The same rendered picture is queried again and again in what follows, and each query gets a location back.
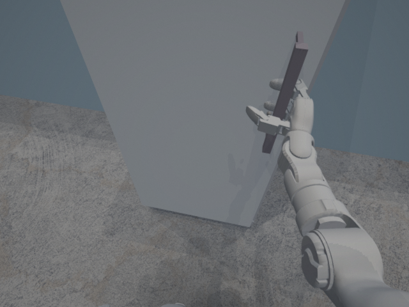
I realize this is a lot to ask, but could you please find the robot right forearm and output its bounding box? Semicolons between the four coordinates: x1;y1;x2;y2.
277;130;383;272

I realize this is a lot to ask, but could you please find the fridge door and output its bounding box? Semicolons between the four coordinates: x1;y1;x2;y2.
60;0;345;227

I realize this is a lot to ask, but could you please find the robot right upper arm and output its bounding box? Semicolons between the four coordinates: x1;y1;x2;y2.
302;228;409;307

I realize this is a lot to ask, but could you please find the right robot hand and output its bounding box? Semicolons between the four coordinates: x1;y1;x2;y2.
246;79;314;136

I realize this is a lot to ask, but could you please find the handle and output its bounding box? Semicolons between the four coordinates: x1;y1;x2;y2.
262;31;308;154

